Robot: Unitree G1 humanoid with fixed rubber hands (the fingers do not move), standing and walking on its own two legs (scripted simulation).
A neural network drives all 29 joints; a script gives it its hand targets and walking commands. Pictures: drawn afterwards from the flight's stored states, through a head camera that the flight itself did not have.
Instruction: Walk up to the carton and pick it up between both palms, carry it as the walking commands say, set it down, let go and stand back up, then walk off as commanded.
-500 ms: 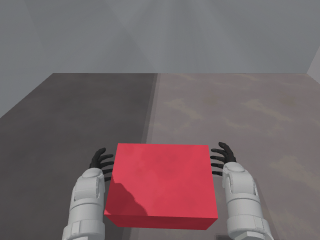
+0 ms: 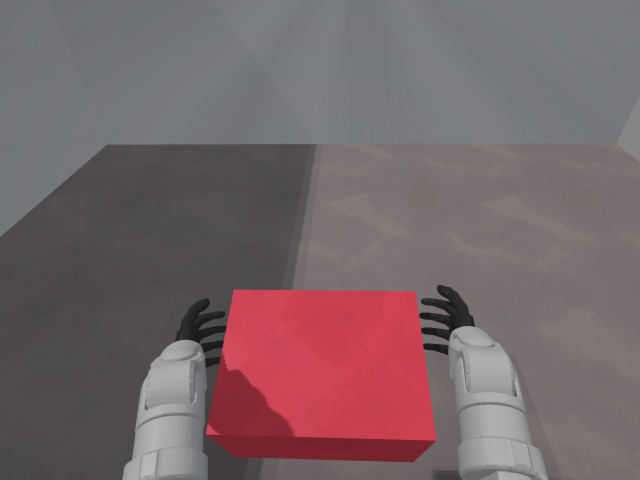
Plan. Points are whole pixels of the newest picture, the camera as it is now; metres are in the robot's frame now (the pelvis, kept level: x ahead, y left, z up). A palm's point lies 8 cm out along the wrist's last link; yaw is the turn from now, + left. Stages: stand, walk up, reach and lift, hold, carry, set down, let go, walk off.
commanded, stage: hold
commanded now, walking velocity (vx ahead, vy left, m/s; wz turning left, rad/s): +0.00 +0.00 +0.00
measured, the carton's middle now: (323, 376) +0.30 +0.01 -0.05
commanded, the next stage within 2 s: carry in 0.98 s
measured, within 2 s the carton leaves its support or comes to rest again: neither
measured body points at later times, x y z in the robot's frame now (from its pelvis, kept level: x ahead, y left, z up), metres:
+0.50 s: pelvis +0.00 +0.00 +0.00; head -0.06 +0.00 +0.45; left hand +0.29 +0.18 +0.04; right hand +0.29 -0.18 +0.04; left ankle -0.02 +0.12 -0.75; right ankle +0.02 -0.11 -0.75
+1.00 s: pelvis +0.01 +0.01 +0.00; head -0.05 +0.00 +0.44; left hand +0.30 +0.18 +0.04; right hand +0.29 -0.18 +0.04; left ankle -0.02 +0.12 -0.75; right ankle +0.02 -0.11 -0.75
